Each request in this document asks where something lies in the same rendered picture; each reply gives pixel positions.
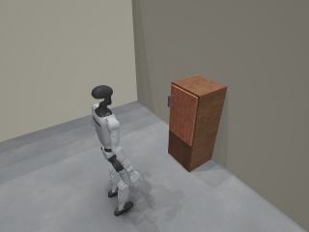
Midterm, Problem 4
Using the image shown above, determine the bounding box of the left robot shin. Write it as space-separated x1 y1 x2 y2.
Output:
109 165 120 192

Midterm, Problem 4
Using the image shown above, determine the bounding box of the handle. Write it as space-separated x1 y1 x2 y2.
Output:
167 95 174 107

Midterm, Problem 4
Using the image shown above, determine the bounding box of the robot right hand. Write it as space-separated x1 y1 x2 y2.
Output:
128 171 143 188

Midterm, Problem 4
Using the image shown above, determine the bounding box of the robot right forearm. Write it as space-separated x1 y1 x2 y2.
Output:
115 147 135 175

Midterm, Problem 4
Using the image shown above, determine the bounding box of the robot right upper arm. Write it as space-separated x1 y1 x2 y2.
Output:
106 117 124 155

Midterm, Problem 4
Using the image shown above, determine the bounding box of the left robot foot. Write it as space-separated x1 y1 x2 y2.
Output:
108 187 118 198

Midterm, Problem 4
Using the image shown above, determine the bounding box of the cupboard door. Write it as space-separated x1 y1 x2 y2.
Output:
169 84 198 146

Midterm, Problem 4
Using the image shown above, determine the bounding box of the robot left upper arm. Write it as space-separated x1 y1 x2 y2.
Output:
91 103 99 128

